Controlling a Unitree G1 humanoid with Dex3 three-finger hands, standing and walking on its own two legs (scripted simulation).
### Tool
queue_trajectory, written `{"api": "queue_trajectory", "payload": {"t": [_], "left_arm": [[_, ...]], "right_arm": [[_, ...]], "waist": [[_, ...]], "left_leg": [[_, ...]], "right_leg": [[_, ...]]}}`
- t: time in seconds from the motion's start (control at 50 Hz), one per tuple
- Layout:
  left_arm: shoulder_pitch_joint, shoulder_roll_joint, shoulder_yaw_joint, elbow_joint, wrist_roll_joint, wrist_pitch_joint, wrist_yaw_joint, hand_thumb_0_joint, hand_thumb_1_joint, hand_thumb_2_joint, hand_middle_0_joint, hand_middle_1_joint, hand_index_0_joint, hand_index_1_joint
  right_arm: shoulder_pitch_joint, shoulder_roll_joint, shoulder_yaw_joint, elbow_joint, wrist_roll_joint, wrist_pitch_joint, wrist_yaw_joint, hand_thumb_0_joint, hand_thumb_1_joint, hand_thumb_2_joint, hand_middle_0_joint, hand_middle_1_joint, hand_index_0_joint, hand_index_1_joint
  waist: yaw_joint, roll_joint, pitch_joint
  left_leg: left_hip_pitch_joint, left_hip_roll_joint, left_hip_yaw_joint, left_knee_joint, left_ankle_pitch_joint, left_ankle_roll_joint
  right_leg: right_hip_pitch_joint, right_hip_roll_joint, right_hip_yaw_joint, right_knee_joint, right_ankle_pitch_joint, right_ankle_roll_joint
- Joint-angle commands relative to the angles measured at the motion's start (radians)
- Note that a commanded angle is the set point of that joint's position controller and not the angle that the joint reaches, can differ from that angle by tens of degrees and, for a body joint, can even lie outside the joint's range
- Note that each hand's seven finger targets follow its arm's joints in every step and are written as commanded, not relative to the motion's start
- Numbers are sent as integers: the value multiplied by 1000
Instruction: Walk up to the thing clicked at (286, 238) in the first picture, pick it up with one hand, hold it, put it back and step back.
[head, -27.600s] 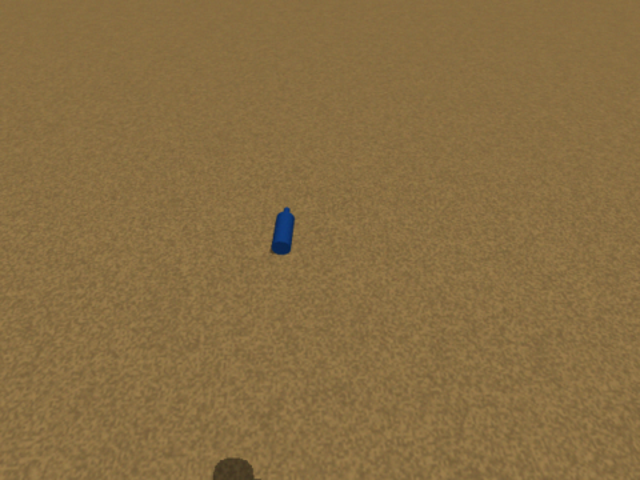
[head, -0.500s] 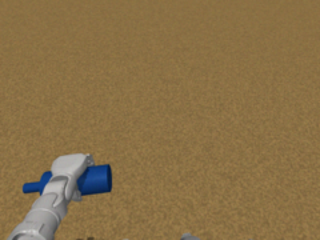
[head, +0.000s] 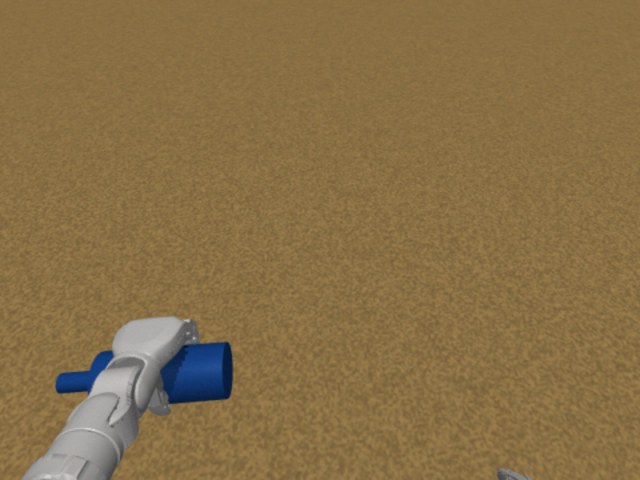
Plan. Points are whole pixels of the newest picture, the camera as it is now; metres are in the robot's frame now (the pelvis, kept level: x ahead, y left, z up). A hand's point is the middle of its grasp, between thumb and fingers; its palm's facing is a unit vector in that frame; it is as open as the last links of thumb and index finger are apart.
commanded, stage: hold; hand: left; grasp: from above
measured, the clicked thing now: (145, 376) +0.31 +0.25 -0.10
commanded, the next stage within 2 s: crouch in 1.58 s
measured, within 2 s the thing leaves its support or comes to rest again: neither
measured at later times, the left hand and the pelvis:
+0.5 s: hand (154, 380) +0.28 +0.22 -0.04, palm faces -0.48 -0.04 -0.88, open 10.6 cm; pelvis -0.01 +0.00 +0.01, yaw +0 degrees
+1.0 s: hand (151, 387) +0.27 +0.21 -0.02, palm faces -0.46 -0.04 -0.89, open 10.6 cm; pelvis -0.02 -0.01 +0.01, yaw +0 degrees
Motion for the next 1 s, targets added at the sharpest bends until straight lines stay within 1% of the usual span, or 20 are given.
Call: {"api": "queue_trajectory", "payload": {"t": [0.0, 0.02, 0.08, 0.14, 0.16, 0.2, 0.22, 0.5, 0.54, 0.58, 0.64, 0.68, 0.7, 0.72, 0.76, 0.82, 0.84, 0.88, 0.94, 0.98], "left_arm": [[-329, 222, 90, -217, -1, 2, 20, 0, 706, 809, -1043, -642, -1050, -636], [-341, 210, 81, -244, -5, 0, 14, 0, 711, 814, -1050, -641, -1055, -636], [-354, 233, 97, -273, -11, -2, 9, 0, 725, 800, -1049, -639, -1060, -629], [-335, 222, 89, -253, -9, -1, 0, 0, 709, 805, -1052, -624, -1057, -620], [-347, 234, 98, -275, -5, -2, 1, 0, 721, 788, -1038, -652, -1053, -637], [-347, 214, 84, -265, -4, -2, -2, 0, 698, 816, -1045, -633, -1048, -631], [-351, 225, 91, -279, -8, -3, -3, 0, 706, 818, -1052, -624, -1054, -622], [-332, 226, 93, -296, -13, -10, -19, 0, 702, 808, -1048, -635, -1051, -632], [-335, 249, 111, -306, -18, -15, -24, 0, 684, 814, -1035, -636, -1038, -634], [-323, 233, 97, -308, -19, -19, -30, 0, 671, 811, -1021, -644, -1025, -640], [-319, 250, 114, -312, -19, -22, -30, 0, 703, 828, -1049, -654, -1051, -652], [-326, 229, 95, -326, -16, -22, -33, 0, 720, 823, -1060, -655, -1065, -651], [-317, 238, 107, -331, -20, -21, -33, 0, 721, 811, -1056, -653, -1064, -646], [-321, 249, 114, -346, -23, -22, -35, 0, 706, 770, -1027, -663, -1044, -645], [-328, 230, 95, -356, -20, -20, -38, 0, 690, 797, -1024, -669, -1036, -656], [-313, 246, 112, -348, -22, -16, -38, 0, 693, 833, -1048, -656, -1049, -655], [-330, 238, 98, -364, -26, -17, -41, 0, 704, 802, -1031, -687, -1046, -672], [-321, 260, 119, -360, -25, -17, -47, 0, 701, 790, -1035, -667, -1047, -655], [-313, 244, 102, -375, -23, -18, -61, 0, 700, 782, -1031, -668, -1046, -654], [-319, 249, 107, -389, -25, -19, -71, 0, 683, 777, -1007, -686, -1026, -666]], "right_arm": [[-24, -143, -53, -119, 7, -35, -12, 0, -888, -894, 200, 300, 200, 300], [-30, -141, -51, -123, 6, -33, -12, 0, -889, -894, 200, 300, 200, 300], [-33, -143, -50, -131, 7, -30, -11, 0, -885, -893, 200, 300, 200, 300], [-44, -147, -49, -136, 8, -27, -11, 0, -887, -893, 200, 300, 200, 300], [-45, -145, -48, -135, 7, -27, -12, 0, -886, -893, 200, 300, 200, 300], [-45, -143, -46, -139, 6, -26, -11, 0, -887, -894, 200, 300, 200, 300], [-50, -144, -47, -139, 7, -25, -11, 0, -887, -893, 200, 300, 200, 300], [-99, -140, -36, -158, 8, -18, -17, 0, -891, -895, 200, 300, 200, 300], [-107, -138, -34, -157, 7, -19, -19, 0, -891, -895, 200, 300, 200, 300], [-108, -137, -33, -157, 7, -20, -19, 0, -892, -896, 200, 300, 200, 300], [-116, -139, -32, -164, 8, -19, -21, 0, -893, -896, 200, 300, 200, 300], [-132, -134, -28, -172, 8, -20, -21, 0, -893, -896, 200, 300, 200, 300], [-134, -136, -30, -170, 9, -20, -21, 0, -892, -896, 200, 300, 200, 300], [-134, -135, -29, -167, 8, -21, -22, 0, -893, -895, 200, 300, 200, 300], [-138, -133, -27, -169, 8, -22, -23, 0, -895, -896, 200, 300, 200, 300], [-150, -132, -23, -175, 10, -21, -25, 0, -897, -898, 200, 300, 199, 300], [-153, -131, -22, -175, 10, -22, -25, 0, -896, -897, 200, 300, 200, 300], [-164, -128, -19, -172, 10, -22, -26, 0, -897, -898, 200, 300, 200, 300], [-172, -124, -16, -175, 10, -23, -28, 0, -897, -897, 200, 300, 200, 300], [-170, -122, -15, -175, 11, -25, -29, 0, -897, -898, 200, 299, 199, 299]], "waist": [[6, 5, -277], [4, 9, -269], [10, 16, -275], [5, 7, -238], [14, 24, -255], [6, -2, -254], [10, 19, -258], [17, -11, -198], [21, -6, -204], [18, -11, -205], [26, -2, -193], [22, 2, -181], [25, -9, -185], [30, -2, -198], [24, -7, -194], [32, -21, -190], [27, -23, -183], [37, -1, -175], [33, -10, -170], [35, -19, -183]], "left_leg": [[183, -21, -6, -105, 380, -10], [188, -21, -7, -108, 385, -9], [194, -23, -2, -126, 379, -8], [207, -15, -8, -145, 376, -12], [211, -17, -6, -145, 383, -10], [221, -19, -3, -151, 383, -6], [222, -20, 0, -153, 391, -8], [238, -21, 0, -207, 289, 0], [243, -23, 3, -211, 277, 3], [247, -21, 1, -214, 290, 2], [247, -19, -2, -225, 273, -1], [253, -23, 1, -233, 245, 1], [254, -23, 1, -233, 240, 2], [258, -21, -1, -235, 245, 0], [265, -21, 1, -235, 259, 1], [265, -27, 7, -237, 255, 5], [259, -26, 6, -239, 241, 5], [260, -29, 10, -245, 230, 4], [265, -29, 10, -249, 220, 6], [271, -28, 8, -246, 236, 7]], "right_leg": [[134, 32, -31, -82, 290, -37], [139, 32, -28, -89, 298, -36], [172, 31, -27, -104, 298, -37], [159, 33, -33, -116, 279, -38], [165, 33, -30, -117, 288, -39], [179, 31, -30, -123, 296, -37], [183, 29, -29, -125, 302, -36], [198, 24, -26, -185, 216, -32], [207, 22, -23, -194, 205, -31], [208, 23, -26, -189, 217, -31], [209, 24, -26, -197, 196, -33], [201, 21, -24, -210, 172, -33], [209, 21, -23, -211, 166, -31], [214, 22, -23, -209, 171, -32], [214, 21, -23, -209, 184, -32], [226, 16, -21, -223, 178, -29], [223, 18, -22, -225, 166, -28], [219, 15, -20, -232, 153, -29], [221, 14, -17, -237, 144, -28], [230, 15, -16, -235, 159, -26]]}}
